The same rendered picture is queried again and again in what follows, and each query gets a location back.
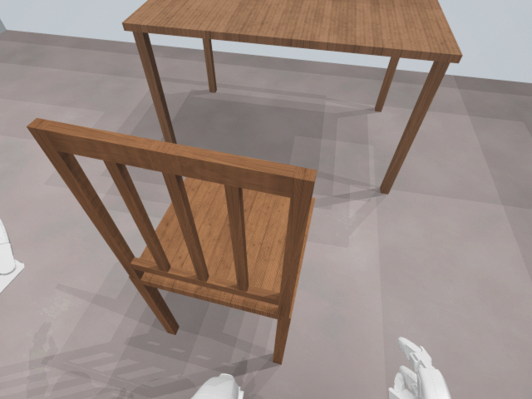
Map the left robot shin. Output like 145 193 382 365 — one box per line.
219 373 235 381

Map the robot left hand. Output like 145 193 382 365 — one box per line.
0 218 24 293

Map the robot left thigh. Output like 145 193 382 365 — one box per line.
190 377 244 399

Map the table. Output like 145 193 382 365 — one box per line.
122 0 463 194

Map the chair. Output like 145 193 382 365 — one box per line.
27 118 317 365

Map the robot right hand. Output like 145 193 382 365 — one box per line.
389 337 451 399

